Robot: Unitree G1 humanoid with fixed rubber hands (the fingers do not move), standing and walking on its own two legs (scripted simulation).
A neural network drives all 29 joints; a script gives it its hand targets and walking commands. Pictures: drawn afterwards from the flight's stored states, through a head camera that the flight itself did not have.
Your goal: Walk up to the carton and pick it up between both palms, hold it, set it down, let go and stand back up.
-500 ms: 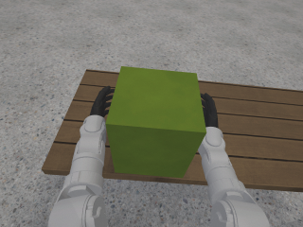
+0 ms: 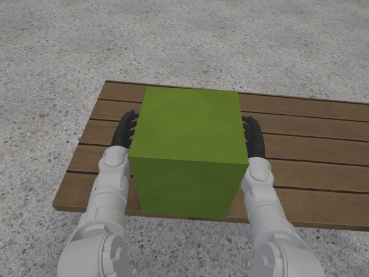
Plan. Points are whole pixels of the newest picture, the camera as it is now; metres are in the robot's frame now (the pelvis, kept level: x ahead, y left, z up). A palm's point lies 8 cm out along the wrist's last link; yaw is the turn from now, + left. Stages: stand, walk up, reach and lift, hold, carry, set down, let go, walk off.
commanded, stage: set down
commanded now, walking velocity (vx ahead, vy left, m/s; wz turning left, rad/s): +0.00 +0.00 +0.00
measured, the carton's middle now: (187, 156) +0.40 +0.02 +0.02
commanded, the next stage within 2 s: none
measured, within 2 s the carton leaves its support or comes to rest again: rests again in 0.68 s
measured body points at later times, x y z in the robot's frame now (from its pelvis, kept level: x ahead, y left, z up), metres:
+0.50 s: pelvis +0.00 +0.00 +0.00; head +0.05 +0.02 +0.45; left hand +0.40 +0.17 +0.03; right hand +0.40 -0.13 +0.04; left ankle +0.00 +0.12 -0.75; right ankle -0.03 -0.13 -0.75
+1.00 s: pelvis +0.00 +0.00 +0.00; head +0.06 +0.02 +0.44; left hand +0.40 +0.17 +0.02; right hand +0.39 -0.13 +0.04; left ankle +0.00 +0.11 -0.75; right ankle -0.03 -0.13 -0.75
